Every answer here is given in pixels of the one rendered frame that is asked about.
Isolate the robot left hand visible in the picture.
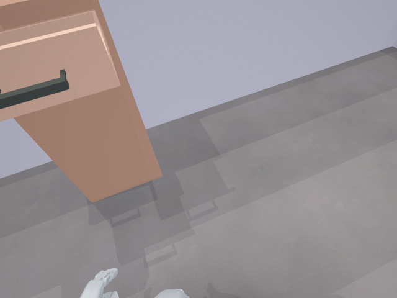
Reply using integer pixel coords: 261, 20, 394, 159
80, 268, 119, 298

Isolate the drawer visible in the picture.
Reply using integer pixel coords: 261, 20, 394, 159
0, 10, 120, 122

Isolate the handle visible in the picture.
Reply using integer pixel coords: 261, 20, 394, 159
0, 69, 69, 109

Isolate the cabinet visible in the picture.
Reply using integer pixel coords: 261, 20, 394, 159
0, 0, 163, 203

